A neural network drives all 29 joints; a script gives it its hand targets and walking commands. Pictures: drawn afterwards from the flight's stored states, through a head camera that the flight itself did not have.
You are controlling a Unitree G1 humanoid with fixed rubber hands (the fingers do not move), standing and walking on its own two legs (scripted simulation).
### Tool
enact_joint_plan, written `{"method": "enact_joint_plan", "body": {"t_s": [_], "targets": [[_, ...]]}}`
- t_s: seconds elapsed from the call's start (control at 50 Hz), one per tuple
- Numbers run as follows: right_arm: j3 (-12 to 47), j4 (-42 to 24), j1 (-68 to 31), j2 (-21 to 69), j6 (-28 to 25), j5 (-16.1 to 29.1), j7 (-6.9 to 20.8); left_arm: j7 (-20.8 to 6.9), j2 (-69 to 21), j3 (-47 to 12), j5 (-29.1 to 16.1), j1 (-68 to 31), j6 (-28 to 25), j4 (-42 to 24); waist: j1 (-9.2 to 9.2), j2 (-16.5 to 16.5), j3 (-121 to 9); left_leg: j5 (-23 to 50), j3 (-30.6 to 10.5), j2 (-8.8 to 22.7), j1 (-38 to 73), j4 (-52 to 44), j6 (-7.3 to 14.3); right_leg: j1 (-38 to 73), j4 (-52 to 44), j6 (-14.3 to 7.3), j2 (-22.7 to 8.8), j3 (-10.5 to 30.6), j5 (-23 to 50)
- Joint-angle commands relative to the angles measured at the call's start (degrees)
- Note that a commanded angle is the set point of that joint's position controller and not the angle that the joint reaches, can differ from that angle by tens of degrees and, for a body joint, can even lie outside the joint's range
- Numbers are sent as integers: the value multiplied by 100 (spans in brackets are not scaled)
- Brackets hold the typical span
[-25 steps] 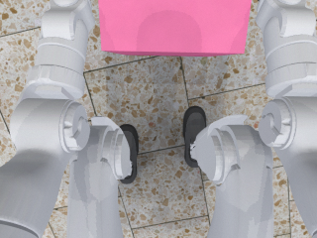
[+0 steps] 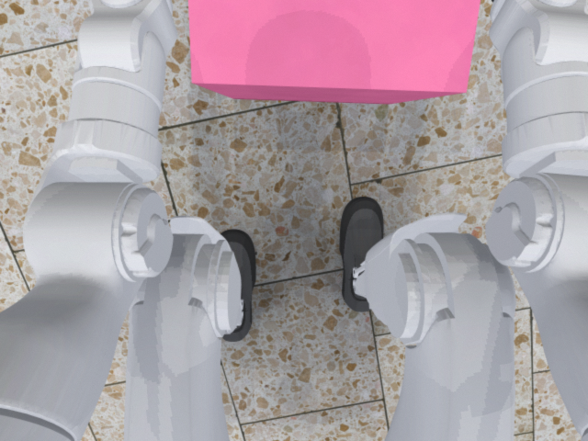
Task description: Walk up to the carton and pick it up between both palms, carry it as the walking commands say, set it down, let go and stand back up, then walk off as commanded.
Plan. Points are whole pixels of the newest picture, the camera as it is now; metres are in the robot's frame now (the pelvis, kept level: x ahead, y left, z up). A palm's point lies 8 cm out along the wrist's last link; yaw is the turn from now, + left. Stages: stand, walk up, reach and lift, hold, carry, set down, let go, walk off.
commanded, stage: set down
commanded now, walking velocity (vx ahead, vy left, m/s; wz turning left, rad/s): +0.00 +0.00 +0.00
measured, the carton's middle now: out of the picture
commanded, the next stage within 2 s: none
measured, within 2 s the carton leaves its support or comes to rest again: neither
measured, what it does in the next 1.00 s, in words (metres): stands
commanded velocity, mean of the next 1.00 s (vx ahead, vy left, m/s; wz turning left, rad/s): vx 0.00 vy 0.00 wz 0.00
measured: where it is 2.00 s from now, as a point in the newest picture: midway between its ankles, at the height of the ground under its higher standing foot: (296, 288)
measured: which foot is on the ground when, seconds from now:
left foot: down 0.00-1.00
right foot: down 0.00-1.00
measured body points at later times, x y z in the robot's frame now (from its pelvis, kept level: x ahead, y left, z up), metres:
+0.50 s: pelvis +0.00 +0.00 +0.00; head +0.37 -0.03 +0.25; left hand +0.58 +0.11 -0.16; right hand +0.55 -0.23 -0.16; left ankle +0.09 +0.11 -0.33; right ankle +0.14 -0.12 -0.33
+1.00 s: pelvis +0.00 -0.01 +0.00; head +0.37 -0.03 +0.25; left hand +0.57 +0.14 -0.17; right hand +0.54 -0.26 -0.17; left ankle +0.09 +0.11 -0.33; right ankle +0.14 -0.12 -0.33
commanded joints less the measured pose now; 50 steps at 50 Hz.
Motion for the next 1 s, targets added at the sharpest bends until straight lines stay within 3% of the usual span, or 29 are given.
{"method": "enact_joint_plan", "body": {"t_s": [0.0, 0.28, 0.42, 0.56, 0.68, 0.74, 0.82, 0.98], "targets": [[1551, -440, -2243, 5150, 30, 368, 1437, -1449, -5012, -1988, -296, -2532, 132, -152, -162, 211, -5395, 1024, -20, -329, 1870, -1394, 8, 3684, -465, -33, 537, -189, 1052], [1337, -359, -2068, 4927, 24, 167, 1436, -1446, -4772, -1745, -56, -2307, 155, -48, -174, 207, -5058, 905, -52, -309, 1889, -1380, 13, 3617, -440, -3, 529, -193, 908], [1158, -282, -1955, 4461, -67, 90, 1291, -1319, -4247, -1611, -10, -2208, 49, 4, -168, 168, -5118, 960, -36, -295, 1921, -1341, -30, 3752, -442, 33, 525, -187, 979], [799, -96, -1703, 2955, -355, 55, 816, -865, -2728, -1314, -53, -1919, -205, 229, -151, 91, -5351, 1013, -31, -217, 2151, -1315, -121, 4029, -468, 119, 437, -163, 1057], [333, 198, -1281, -310, -842, 253, -243, 73, 423, -818, -312, -1427, -590, 417, -141, -141, -5898, 1183, -69, -118, 2589, -1327, -239, 4611, -547, 175, 286, -85, 1292], [472, 302, -1422, -746, -1037, 554, -574, 310, 968, -977, -624, -1575, -735, 473, -136, -299, -6326, 1445, -123, -79, 2614, -1280, -244, 4919, -517, 166, 260, -8, 1662], [672, 268, -1557, -972, -1178, 891, -700, 409, 1288, -1159, -901, -1710, -843, 480, -51, -269, -6736, 1686, -117, -26, 2545, -1213, -260, 5188, -417, 156, 228, 78, 2007], [762, 538, -1378, -1244, -1166, 1166, -606, 290, 1381, -1406, -1183, -1665, -807, 503, -117, -127, -6692, 1440, -135, 112, 2415, -1292, -255, 4979, -494, 142, 122, 102, 1816]]}}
